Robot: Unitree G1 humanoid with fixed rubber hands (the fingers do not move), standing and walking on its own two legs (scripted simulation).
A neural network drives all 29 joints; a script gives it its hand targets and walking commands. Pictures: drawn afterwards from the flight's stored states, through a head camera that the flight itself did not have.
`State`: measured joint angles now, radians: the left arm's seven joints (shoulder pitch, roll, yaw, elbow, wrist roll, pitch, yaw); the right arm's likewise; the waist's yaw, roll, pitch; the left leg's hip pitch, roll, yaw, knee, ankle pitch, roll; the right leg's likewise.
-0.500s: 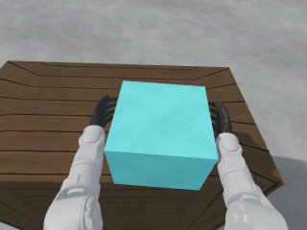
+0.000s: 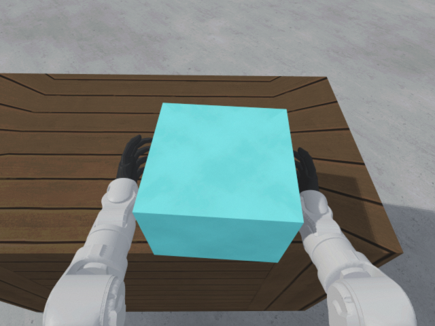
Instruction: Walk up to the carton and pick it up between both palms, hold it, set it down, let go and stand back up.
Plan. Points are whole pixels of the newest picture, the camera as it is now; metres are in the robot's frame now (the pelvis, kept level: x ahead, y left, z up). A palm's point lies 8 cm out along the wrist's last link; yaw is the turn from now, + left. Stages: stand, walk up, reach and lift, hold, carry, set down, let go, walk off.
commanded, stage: set down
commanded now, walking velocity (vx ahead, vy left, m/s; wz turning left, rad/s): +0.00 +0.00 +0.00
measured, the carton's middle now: (220, 182) +0.39 +0.01 +0.03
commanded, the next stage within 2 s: none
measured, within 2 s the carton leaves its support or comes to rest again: neither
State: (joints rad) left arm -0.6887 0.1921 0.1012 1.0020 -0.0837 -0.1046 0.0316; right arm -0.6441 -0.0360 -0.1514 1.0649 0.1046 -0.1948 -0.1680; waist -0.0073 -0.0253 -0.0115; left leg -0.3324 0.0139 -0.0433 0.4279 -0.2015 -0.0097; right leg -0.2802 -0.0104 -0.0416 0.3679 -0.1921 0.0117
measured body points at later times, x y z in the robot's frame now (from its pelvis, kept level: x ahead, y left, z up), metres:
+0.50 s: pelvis -0.02 +0.00 +0.00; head +0.01 +0.02 +0.45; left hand +0.40 +0.21 +0.08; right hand +0.39 -0.19 +0.07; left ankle +0.00 +0.12 -0.74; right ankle -0.01 -0.13 -0.74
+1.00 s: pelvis -0.03 +0.00 +0.00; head -0.03 +0.02 +0.45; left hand +0.39 +0.22 +0.14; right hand +0.38 -0.18 +0.14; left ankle +0.00 +0.12 -0.74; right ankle -0.01 -0.13 -0.74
